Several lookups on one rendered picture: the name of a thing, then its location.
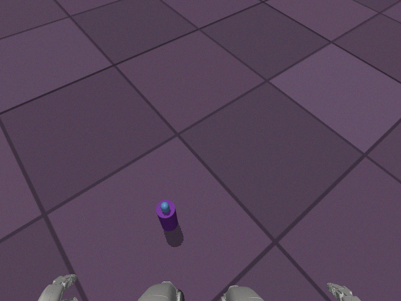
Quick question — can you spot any bottle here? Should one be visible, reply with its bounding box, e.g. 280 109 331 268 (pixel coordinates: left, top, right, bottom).
156 199 178 231

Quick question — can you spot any left robot hand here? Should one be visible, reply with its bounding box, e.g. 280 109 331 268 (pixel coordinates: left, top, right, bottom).
38 274 78 301

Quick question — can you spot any right robot hand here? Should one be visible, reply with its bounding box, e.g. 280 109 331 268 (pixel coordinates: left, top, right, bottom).
326 283 361 301

